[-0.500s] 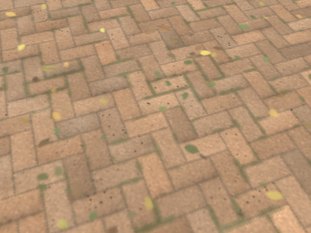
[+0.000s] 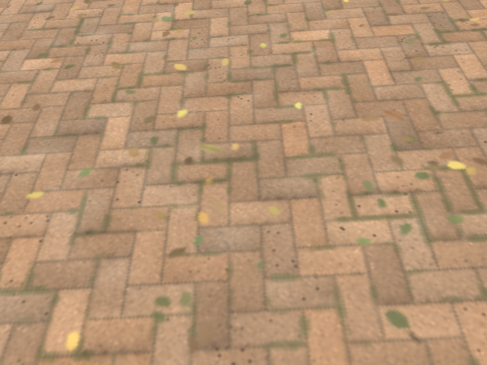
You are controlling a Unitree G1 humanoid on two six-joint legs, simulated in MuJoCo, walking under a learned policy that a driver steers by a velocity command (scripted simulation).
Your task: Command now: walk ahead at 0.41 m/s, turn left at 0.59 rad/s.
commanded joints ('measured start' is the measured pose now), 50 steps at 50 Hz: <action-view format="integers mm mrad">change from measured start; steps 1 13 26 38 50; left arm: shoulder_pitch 6 99 24 -241 -216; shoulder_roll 115 149 64 84 114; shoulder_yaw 28 34 10 3 -3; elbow -49 36 -75 -181 -208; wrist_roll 4 -9 12 -12 -6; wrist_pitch -36 -29 50 62 55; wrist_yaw -15 -11 -22 -3 15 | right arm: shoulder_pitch -77 -228 11 121 111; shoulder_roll -47 -2 -108 -137 -120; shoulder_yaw -2 38 1 -14 -21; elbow -73 -149 -58 -43 -44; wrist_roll -2 -12 31 18 24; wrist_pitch -6 -28 -48 -9 39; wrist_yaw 18 29 -52 -66 -42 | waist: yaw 13 29 22 -63 -68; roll -143 -200 -5 47 -187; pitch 143 124 -48 9 28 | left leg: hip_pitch -239 95 403 509 102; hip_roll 64 15 219 215 -19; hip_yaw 2 260 -116 -338 -11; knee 62 -438 -704 -635 140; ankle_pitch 48 -45 824 605 -252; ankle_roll -17 82 264 232 -50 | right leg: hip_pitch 71 158 -412 -444 -10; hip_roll -233 -250 -81 0 -240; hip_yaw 177 -136 41 96 199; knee -196 96 833 520 52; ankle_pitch -162 888 -101 -113 561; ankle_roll -100 -62 82 62 -150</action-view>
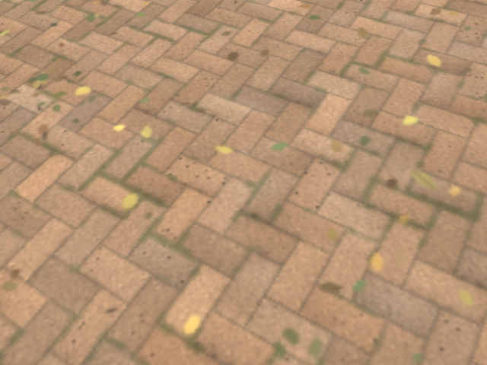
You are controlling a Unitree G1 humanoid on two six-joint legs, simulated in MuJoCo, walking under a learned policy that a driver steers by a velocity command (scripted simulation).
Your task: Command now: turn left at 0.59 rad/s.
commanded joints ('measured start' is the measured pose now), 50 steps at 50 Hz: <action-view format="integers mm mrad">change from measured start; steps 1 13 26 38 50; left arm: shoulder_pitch -1 73 81 16 -2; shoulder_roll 133 197 155 116 116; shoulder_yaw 36 73 71 53 11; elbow -62 -21 -22 -29 25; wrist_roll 12 21 13 -5 5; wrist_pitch -5 -11 34 35 -20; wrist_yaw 5 -27 -38 -23 -15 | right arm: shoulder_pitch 74 -79 -44 22 13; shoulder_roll -87 -38 -109 -108 -29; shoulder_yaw -24 14 2 9 41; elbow -31 -104 -97 -49 49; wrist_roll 10 18 19 -8 4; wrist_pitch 13 25 -22 -28 -16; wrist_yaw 24 50 4 0 0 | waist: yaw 0 61 42 1 10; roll -210 -247 54 59 -222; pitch -96 -105 -105 -96 -46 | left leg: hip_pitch -98 69 310 265 150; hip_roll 47 123 291 301 83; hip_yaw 35 159 -188 -297 3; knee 169 -260 -710 -691 -409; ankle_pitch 55 54 703 616 111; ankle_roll -46 -7 221 236 22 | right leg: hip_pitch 152 125 -292 -148 81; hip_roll -224 -302 -34 4 -210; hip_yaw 134 17 32 31 228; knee -127 -106 594 297 -190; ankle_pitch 577 396 -142 -189 298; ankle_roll -140 -156 81 47 -131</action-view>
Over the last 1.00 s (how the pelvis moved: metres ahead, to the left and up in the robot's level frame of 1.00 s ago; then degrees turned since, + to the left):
0.29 0.08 -0.01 37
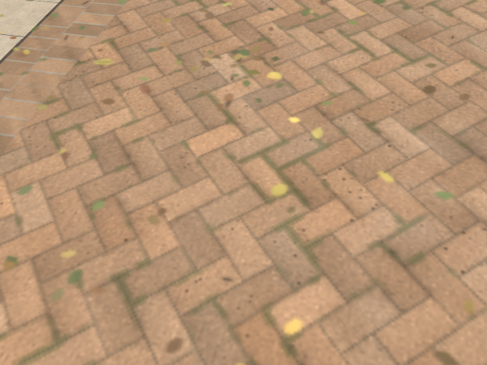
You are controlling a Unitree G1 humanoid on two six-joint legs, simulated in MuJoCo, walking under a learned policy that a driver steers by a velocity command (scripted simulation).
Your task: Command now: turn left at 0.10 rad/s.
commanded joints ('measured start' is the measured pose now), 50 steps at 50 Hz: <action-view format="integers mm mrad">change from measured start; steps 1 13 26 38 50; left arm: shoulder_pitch -39 4 39 64 373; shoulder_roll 150 134 114 98 129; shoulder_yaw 28 32 19 22 60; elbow -39 77 215 257 318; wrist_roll -1 -6 -6 7 5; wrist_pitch -19 -14 -11 -2 -85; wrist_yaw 3 -7 -1 -8 -17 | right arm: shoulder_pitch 32 -6 0 65 -67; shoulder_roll -81 -100 -78 -83 -43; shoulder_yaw -19 -3 12 -1 -25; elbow -10 141 259 290 172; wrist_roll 0 3 5 -3 -35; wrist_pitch -8 -33 -38 -27 -104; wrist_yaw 4 -26 -32 -27 13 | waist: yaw -12 16 16 -1 86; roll -198 -11 -38 -3 -110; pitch -32 -28 2 99 142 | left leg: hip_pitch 6 107 91 -32 -547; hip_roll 37 147 156 137 106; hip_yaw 36 -55 -58 -116 78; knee -25 -269 -301 -303 421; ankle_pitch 10 354 293 -353 -30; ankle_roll -22 4 21 108 73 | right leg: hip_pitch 43 54 34 -132 270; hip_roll -214 -111 -104 -39 -374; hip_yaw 192 106 103 96 557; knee -115 -76 -103 -14 -298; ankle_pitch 377 174 99 -439 -384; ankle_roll -122 -13 0 -46 -176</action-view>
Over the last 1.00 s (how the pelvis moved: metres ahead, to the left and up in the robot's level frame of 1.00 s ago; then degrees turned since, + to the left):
0.00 0.02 0.00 26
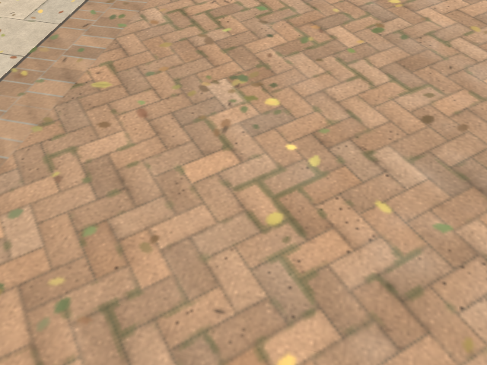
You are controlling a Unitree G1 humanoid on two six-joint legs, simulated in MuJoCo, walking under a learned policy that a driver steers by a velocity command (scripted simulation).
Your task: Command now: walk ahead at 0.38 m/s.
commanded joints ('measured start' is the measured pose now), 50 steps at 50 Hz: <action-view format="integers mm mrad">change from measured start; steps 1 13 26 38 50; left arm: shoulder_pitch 174 239 89 -344 -28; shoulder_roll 121 81 13 -1 165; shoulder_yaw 28 -7 14 0 87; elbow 24 68 -22 -185 -113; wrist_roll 1 -4 13 -4 -13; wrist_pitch -12 -40 7 24 32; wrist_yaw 1 15 -20 -45 -12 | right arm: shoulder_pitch -159 -445 -67 144 -67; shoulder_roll -57 -9 -24 -58 -106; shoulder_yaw -4 24 -5 7 -14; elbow -112 -262 -117 -75 -265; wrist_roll -12 8 9 11 17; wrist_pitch -53 -30 -92 -108 -119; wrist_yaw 25 40 7 -18 4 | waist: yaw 37 40 35 -52 53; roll -70 -146 -11 26 5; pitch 198 166 79 137 -5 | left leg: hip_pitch -532 -312 38 227 -502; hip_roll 64 6 252 212 96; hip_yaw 20 220 -156 175 21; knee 291 -116 -617 -631 606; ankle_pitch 74 314 320 730 103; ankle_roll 16 -10 161 41 -32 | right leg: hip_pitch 221 155 -312 -463 241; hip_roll -355 -216 -134 -95 -336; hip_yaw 518 116 101 -51 540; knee -360 -332 708 200 -247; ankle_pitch -183 741 34 355 206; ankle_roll -127 -82 -4 6 -312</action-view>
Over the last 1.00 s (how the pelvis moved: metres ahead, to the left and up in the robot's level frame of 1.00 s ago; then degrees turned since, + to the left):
0.06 -0.02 -0.01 0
